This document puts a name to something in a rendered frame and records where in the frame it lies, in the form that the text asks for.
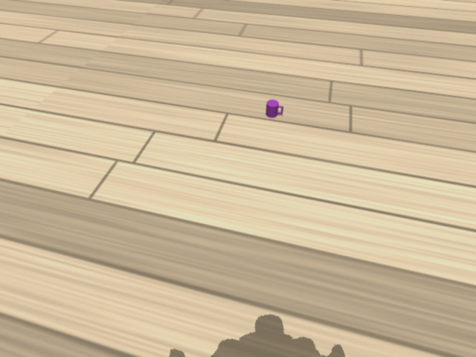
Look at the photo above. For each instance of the mug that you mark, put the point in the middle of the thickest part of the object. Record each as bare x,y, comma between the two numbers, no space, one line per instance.
272,108

